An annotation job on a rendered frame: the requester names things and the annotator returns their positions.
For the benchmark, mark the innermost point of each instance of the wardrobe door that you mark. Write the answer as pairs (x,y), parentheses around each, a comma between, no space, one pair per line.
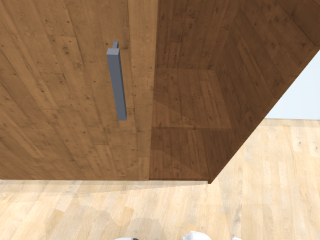
(58,117)

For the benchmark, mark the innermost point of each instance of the handle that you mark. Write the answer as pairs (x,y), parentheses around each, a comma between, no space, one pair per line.
(115,70)

